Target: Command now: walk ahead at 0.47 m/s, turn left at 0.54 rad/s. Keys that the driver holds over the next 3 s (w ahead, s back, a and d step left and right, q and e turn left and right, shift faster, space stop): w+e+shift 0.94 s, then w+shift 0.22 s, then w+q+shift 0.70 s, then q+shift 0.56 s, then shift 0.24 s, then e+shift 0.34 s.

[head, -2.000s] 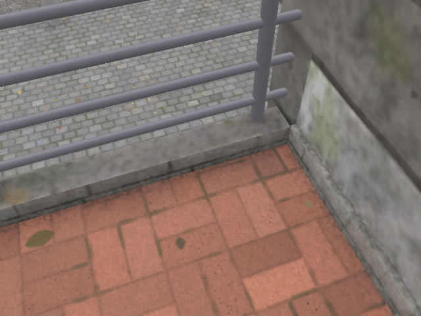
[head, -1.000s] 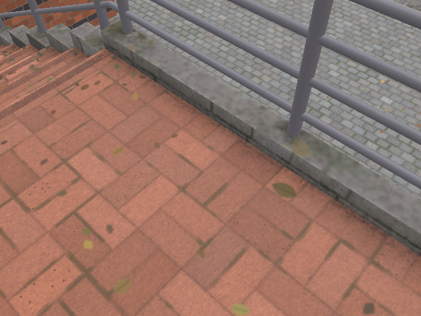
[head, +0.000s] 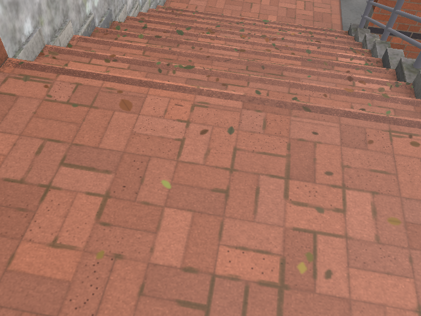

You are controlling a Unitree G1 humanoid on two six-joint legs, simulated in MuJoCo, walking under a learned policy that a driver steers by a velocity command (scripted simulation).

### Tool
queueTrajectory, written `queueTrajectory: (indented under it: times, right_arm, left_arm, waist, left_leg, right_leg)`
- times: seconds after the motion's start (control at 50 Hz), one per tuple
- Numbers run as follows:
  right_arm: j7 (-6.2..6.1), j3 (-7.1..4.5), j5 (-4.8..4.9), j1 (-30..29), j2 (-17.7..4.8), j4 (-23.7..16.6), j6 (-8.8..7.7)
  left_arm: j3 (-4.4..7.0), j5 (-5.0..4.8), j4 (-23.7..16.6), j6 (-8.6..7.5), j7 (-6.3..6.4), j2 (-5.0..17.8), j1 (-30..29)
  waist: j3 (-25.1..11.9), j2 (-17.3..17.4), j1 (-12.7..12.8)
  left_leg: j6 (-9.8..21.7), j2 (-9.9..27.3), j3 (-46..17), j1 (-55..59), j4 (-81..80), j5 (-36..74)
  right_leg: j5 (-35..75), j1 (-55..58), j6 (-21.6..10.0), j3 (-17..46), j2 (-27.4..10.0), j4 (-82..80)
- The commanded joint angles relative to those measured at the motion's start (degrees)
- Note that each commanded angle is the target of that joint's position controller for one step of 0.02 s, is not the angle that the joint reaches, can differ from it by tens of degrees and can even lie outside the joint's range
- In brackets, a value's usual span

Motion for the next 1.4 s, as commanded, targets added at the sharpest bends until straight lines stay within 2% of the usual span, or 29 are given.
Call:
queueTrajectory:
  times: [0.02, 0.08, 0.2, 0.26, 0.3, 0.36, 0.4, 0.44, 0.46, 0.48, 0.54, 0.6, 0.68, 0.8, 0.86, 0.88, 0.9, 0.92, 0.96, 1.06, 1.18, 1.22, 1.26, 1.28, 1.3, 1.32, 1.34, 1.36, 1.4]
  right_arm:
    - [-0.02, -0.71, 0.18, 4.19, -4.71, -1.22, -2.1]
    - [1.55, -1.86, 0.88, 4.99, -7.14, -0.33, -3.92]
    - [-0.43, -1.15, 0.24, 11.19, -5.67, 3.87, -6.65]
    - [-1.19, -0.87, -1.33, 7.59, -6.73, 2.49, -8.32]
    - [-1.53, -0.68, -0.32, 8.41, -6.44, 4.22, -8.62]
    - [-1.53, -0.72, -1.02, 11.0, -6.98, 6.51, -8.2]
    - [-2.08, -1.19, -2.14, 10.15, -9.85, 6.7, -7.13]
    - [-1.93, -1.15, -1.52, 5.71, -10.62, 4.02, -7.02]
    - [-0.17, 0.78, -0.33, 4.8, -2.36, -0.48, -8.48]
    - [0.09, 0.99, -0.9, 0.97, -5.65, -3.06, -9.68]
    - [0.21, 2.12, -1.92, -3.74, -4.87, -5.22, -10.11]
    - [0.47, 2.9, -3.52, -2.04, -4.16, -5.62, -6.26]
    - [1.68, 4.15, -1.99, -14.96, -3.46, -11.43, -5.55]
    - [0.91, 3.36, -0.54, -15.21, -5.86, -12.29, -6.14]
    - [-1.92, -0.48, 0.27, 11.38, -13.54, -5.77, -6.55]
    - [-3.34, -1.7, -1.59, 21.97, -16.75, -4.32, -6.83]
    - [-2.69, -2.58, -3.29, 13.92, -20.95, -5.95, -6.5]
    - [-2.11, -2.37, -2.43, 6.91, -14.78, -7.38, -6.02]
    - [-1.2, -0.76, -2.55, 5.18, -7.86, -5.66, -6.03]
    - [0.05, 0.69, -0.88, 9.75, -4.35, 1.06, -8.81]
    - [0.31, 0.19, 0.16, 11.98, -9.11, 4.49, -9.08]
    - [0.16, -0.06, 0.51, 12.96, -11.59, 5.98, -8.66]
    - [-0.47, -0.64, 1.0, 14.19, -14.89, 7.35, -7.67]
    - [-0.85, -0.53, 1.57, 13.71, -14.63, 7.62, -7.23]
    - [-0.45, 0.39, 0.67, 16.09, -11.33, 7.57, -6.64]
    - [0.18, 2.01, 2.25, 19.68, -1.08, 4.1, -6.76]
    - [-0.82, 0.66, 2.65, 19.4, -7.12, 3.95, -5.95]
    - [-0.66, 0.21, 2.24, 13.2, -7.76, 2.25, -5.84]
    - [-1.48, -0.52, 1.21, 14.02, -6.07, 4.71, -4.08]
  left_arm:
    - [1.09, 0.78, -2.46, -0.47, -1.51, 5.18, -0.45]
    - [1.19, 0.02, 1.88, -1.25, -3.54, 4.88, 1.52]
    - [1.23, -1.24, -0.9, -2.1, -2.92, 2.45, -7.28]
    - [1.36, 0.66, -1.71, -2.99, -4.22, 3.65, -9.98]
    - [0.73, 0.98, -4.29, -2.93, -4.37, 2.52, -14.4]
    - [-0.82, -1.03, -4.65, -2.84, -4.51, 0.41, -11.37]
    - [0.37, -1.15, -1.88, -2.51, -4.22, 3.88, 2.8]
    - [3.69, 0.18, 2.18, -3.13, -1.99, 12.31, 20.74]
    - [4.93, -0.22, 1.96, -2.37, -1.32, 17.06, 15.6]
    - [4.81, -1.5, 0.65, -2.54, -1.61, 16.18, 13.11]
    - [3.09, -0.9, 1.81, -3.6, 0.11, 9.27, 10.52]
    - [1.83, -1.43, 0.57, -5.11, 0.29, 7.49, 7.33]
    - [2.18, -1.9, -0.51, -6.12, 0.35, 8.87, 7.56]
    - [3.58, -2.52, -0.67, -6.26, 0.7, 12.25, 8.52]
    - [3.83, -0.8, -1.88, -6.85, 0.41, 14.55, 2.61]
    - [1.41, -0.34, -3.16, -7.41, 0.59, 5.15, 3.01]
    - [-0.47, -4.08, -7.27, -7.01, 0.27, 0.57, 11.37]
    - [-0.32, -1.99, -4.82, -5.81, 0.94, 6.07, 7.45]
    - [0.11, -0.16, -5.33, -4.79, -0.78, 7.68, -0.72]
    - [-2.19, 0.49, -9.43, -2.86, -3.0, 1.65, -5.26]
    - [-4.42, 0.28, -14.1, -3.77, -4.56, 2.26, -19.57]
    - [-4.69, 1.32, -13.05, -4.92, -4.96, 2.12, -18.59]
    - [-3.47, 1.98, -9.55, -5.67, -3.54, 4.59, -7.57]
    - [-2.32, 1.37, -5.63, -5.55, -1.82, 6.63, 3.23]
    - [-0.12, 1.97, -3.59, -5.08, -0.05, 12.09, 11.77]
    - [0.23, 2.95, -2.87, -4.49, 0.82, 15.4, 11.76]
    - [0.81, 0.04, -3.73, -4.05, 1.44, 13.41, 12.25]
    - [-0.07, -0.28, -2.81, -4.88, 1.64, 9.49, 6.85]
    - [-1.63, 1.62, -3.37, -6.51, 1.22, 2.87, 1.74]
  waist:
    - [-0.21, 11.05, -1.18]
    - [0.78, 7.73, -0.77]
    - [7.3, 6.89, -3.22]
    - [9.06, 5.71, -2.55]
    - [9.81, 4.81, -4.39]
    - [6.64, 7.52, -3.25]
    - [-3.25, 11.84, 4.57]
    - [-13.1, 3.29, 13.78]
    - [-12.48, -16.4, 6.32]
    - [-14.18, -8.95, 6.61]
    - [-2.6, 7.32, 1.42]
    - [2.7, 5.29, -2.79]
    - [7.24, 2.54, 0.05]
    - [-0.22, -0.78, 1.56]
    - [-14.75, 0.0, -13.01]
    - [-21.36, 11.34, -14.35]
    - [-26.9, 31.66, -4.47]
    - [-18.92, 18.71, -5.08]
    - [-7.96, 5.34, -6.01]
    - [0.01, 6.35, -1.71]
    - [8.4, 5.24, -2.13]
    - [7.55, 3.3, -1.37]
    - [-2.62, 7.37, 4.3]
    - [-7.42, 7.51, 9.45]
    - [-14.46, 5.88, 12.41]
    - [-20.87, -9.88, 5.1]
    - [-27.28, -5.25, 6.93]
    - [-16.5, -2.16, 4.59]
    - [-7.62, 2.47, 0.33]
  left_leg:
    - [8.07, 13.48, -23.1, 12.14, -26.12, -11.19]
    - [6.88, 12.65, -17.01, 14.36, -27.02, -2.6]
    - [5.55, 18.12, -11.0, 19.92, -31.15, -3.83]
    - [4.48, 16.73, -3.93, 18.17, -34.96, 0.6]
    - [3.98, 16.86, 0.67, 20.3, -37.5, 7.29]
    - [1.83, 15.85, 9.07, 26.34, -26.5, 54.53]
    - [1.02, 17.36, 11.0, 27.3, -4.89, 83.7]
    - [-0.62, 12.77, 11.19, 7.7, 31.84, 63.08]
    - [-4.26, -2.09, 6.12, -20.09, 54.52, 1.43]
    - [-2.54, -0.69, -6.17, -28.36, 58.45, 0.35]
    - [-2.85, 8.04, -6.82, -24.91, 44.46, 4.35]
    - [-5.81, 10.36, -4.78, -21.71, 36.33, 1.31]
    - [-8.6, 9.44, 0.34, -16.66, 12.96, 15.84]
    - [-6.25, 3.84, -0.35, -1.26, -6.54, 24.64]
    - [-4.86, 5.11, -1.91, 27.27, -3.8, 9.29]
    - [-4.07, 19.25, -16.75, 39.89, -4.74, -13.25]
    - [1.17, 32.95, -53.09, 45.07, -20.63, -25.18]
    - [2.55, 29.09, -49.91, 37.51, -22.12, -33.45]
    - [2.35, 24.08, -29.67, 23.79, -20.31, -13.19]
    - [2.32, 19.37, -11.91, 12.97, -24.72, 9.58]
    - [2.87, 16.27, 3.7, 6.79, -37.83, 25.69]
    - [2.38, 15.71, 3.06, 12.87, -30.96, 55.93]
    - [0.69, 16.61, 2.67, 17.87, -13.57, 74.75]
    - [0.28, 15.23, 3.37, 14.01, -0.05, 70.7]
    - [1.44, 11.04, 3.51, -0.21, 18.59, 38.1]
    - [-1.54, 3.73, 0.58, -11.23, 44.52, -16.57]
    - [-1.02, 2.38, -5.24, -15.5, 50.79, -13.74]
    - [-0.69, 6.65, -5.56, -19.25, 44.07, -8.14]
    - [-0.81, 8.71, -5.06, -16.01, 39.19, 0.1]
  right_leg:
    - [10.44, -12.97, -0.72, 2.2, -0.8, -2.82]
    - [16.09, -12.4, -1.81, 1.23, -0.92, -7.38]
    - [22.46, -25.27, -1.49, 9.67, 3.36, -10.56]
    - [25.59, -22.48, -1.78, 4.09, 2.77, -16.64]
    - [27.07, -20.55, -4.28, -0.33, 1.86, -21.4]
    - [18.37, -11.01, -10.47, -7.34, 6.03, -24.0]
    - [10.16, 3.6, -12.97, -9.31, 11.73, -20.87]
    - [0.64, 33.01, -16.45, 2.89, 9.26, -30.42]
    - [-16.11, 43.39, -25.36, 40.81, -5.56, -45.1]
    - [-13.31, 46.54, -26.69, 54.39, -7.73, -51.68]
    - [1.51, 26.82, -20.51, 37.62, -4.13, -52.53]
    - [6.49, 13.46, -20.5, 28.52, 1.41, -55.07]
    - [18.16, 4.73, -18.05, 22.6, 6.25, -59.3]
    - [47.07, 18.31, -11.78, 24.34, 4.61, -50.53]
    - [55.7, 15.07, -8.48, 23.13, 6.85, -17.73]
    - [20.46, 4.99, -9.09, 18.99, 10.07, 2.82]
    - [-2.54, -10.66, -7.52, 12.01, 14.42, 16.1]
    - [5.12, -15.92, -8.38, 10.38, 8.78, 18.46]
    - [11.9, -14.8, -7.51, 8.19, 4.68, 14.18]
    - [11.76, -15.59, -6.32, 10.01, 2.58, 5.67]
    - [25.09, -5.14, -7.34, -0.3, 4.52, -22.99]
    - [28.67, 1.18, -8.31, -3.52, 7.41, -30.58]
    - [24.15, 15.25, -9.14, -2.23, 10.59, -33.12]
    - [25.97, 28.14, -9.45, -0.35, 9.44, -37.4]
    - [3.25, 44.73, -9.63, 10.78, -0.75, -32.67]
    - [42.73, 50.85, -16.3, 28.71, -19.36, -33.49]
    - [55.31, 50.0, -20.68, 32.27, -19.61, -34.67]
    - [53.89, 42.61, -19.0, 22.53, -16.12, -36.71]
    - [36.94, 28.28, -12.4, 20.43, -14.33, -44.0]
Next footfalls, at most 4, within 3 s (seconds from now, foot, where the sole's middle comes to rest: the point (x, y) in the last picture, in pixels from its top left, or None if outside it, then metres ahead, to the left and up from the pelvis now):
0.42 right None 0.44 -0.14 -0.76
0.86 left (253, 193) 0.92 -0.14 -0.76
1.30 right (361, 170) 1.06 -0.58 -0.76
1.72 left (344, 121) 1.34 -0.56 -0.76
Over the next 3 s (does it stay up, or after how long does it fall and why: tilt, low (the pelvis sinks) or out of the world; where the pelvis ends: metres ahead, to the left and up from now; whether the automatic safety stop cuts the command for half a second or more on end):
stays up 1.54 -0.74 -0.15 its command is cut before an obstacle after 1.3 s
